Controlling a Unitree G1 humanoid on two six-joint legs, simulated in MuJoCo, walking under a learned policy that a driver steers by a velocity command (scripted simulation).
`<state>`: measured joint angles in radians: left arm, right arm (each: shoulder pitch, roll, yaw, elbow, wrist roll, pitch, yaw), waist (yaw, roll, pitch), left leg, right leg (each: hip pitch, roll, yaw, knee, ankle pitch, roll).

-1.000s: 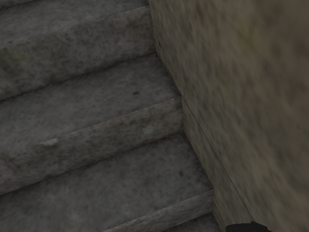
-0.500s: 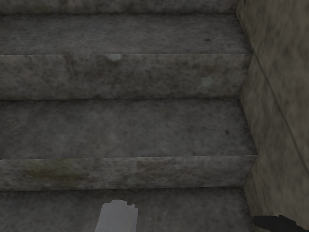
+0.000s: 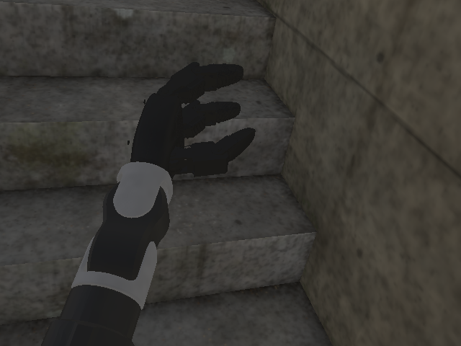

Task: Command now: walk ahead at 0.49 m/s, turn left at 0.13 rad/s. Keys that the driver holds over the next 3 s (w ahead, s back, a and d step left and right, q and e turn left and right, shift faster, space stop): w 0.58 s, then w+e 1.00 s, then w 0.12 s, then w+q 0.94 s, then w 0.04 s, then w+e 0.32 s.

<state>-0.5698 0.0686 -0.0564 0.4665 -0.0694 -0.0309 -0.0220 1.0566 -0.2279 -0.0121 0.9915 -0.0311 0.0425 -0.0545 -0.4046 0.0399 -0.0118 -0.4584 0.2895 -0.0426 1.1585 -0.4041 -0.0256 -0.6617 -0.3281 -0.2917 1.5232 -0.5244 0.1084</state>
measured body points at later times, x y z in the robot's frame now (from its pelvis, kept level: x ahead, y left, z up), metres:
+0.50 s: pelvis -0.50 +0.24 -0.40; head -0.46 +0.30 +0.05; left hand -0.13 +0.29 -0.41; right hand -0.76 -0.01 -0.44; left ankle -0.59 +0.40 -1.10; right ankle -0.47 +0.05 -0.98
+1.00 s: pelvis -0.87 +0.25 -0.65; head -0.92 +0.27 -0.20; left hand -0.75 +0.49 -0.74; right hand -0.59 -0.01 -0.63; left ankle -0.81 +0.44 -1.38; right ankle -0.94 +0.12 -1.22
